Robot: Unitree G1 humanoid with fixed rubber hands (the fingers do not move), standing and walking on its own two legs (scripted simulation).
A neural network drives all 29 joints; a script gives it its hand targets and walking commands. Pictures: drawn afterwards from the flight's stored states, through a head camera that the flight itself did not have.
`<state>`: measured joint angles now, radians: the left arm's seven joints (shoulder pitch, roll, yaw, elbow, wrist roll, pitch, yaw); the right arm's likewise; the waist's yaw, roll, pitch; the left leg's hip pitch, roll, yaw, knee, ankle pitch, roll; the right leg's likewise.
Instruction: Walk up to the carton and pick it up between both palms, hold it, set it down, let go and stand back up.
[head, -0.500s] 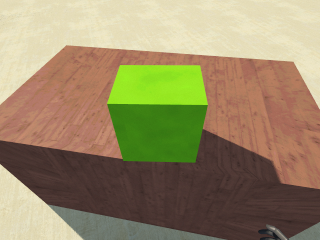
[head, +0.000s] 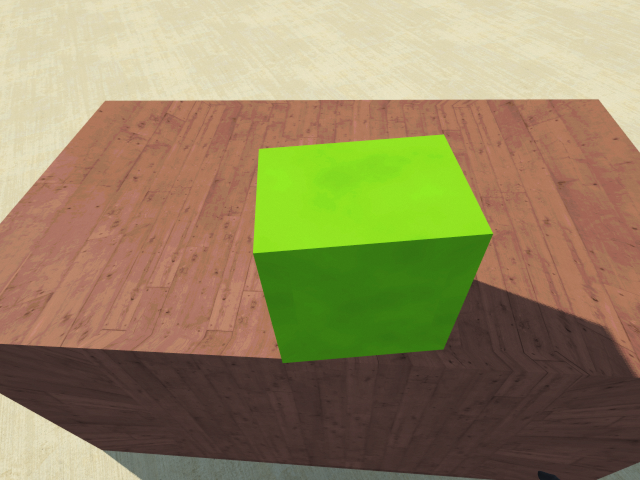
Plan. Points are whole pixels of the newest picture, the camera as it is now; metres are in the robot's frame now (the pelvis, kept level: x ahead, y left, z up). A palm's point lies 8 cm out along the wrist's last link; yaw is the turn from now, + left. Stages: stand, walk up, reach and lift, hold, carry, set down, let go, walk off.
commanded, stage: walk up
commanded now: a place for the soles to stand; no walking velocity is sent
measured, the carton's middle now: (357, 256) +0.40 -0.04 +0.06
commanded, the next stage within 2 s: reach and lift in 1.68 s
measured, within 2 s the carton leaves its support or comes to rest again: neither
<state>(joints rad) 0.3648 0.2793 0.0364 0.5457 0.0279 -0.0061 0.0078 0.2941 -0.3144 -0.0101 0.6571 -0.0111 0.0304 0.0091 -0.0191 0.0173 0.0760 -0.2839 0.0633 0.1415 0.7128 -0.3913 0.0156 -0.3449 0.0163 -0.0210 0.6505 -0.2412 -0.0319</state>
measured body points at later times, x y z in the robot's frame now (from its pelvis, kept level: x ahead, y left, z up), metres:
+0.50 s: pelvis +0.01 +0.01 +0.00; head +0.02 +0.00 +0.45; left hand +0.19 +0.26 -0.07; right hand +0.13 -0.28 -0.08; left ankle +0.00 +0.10 -0.72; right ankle +0.05 -0.11 -0.72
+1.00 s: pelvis +0.01 +0.00 +0.01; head +0.02 -0.01 +0.46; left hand +0.19 +0.24 -0.07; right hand +0.06 -0.30 -0.09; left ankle +0.00 +0.10 -0.72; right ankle +0.05 -0.11 -0.72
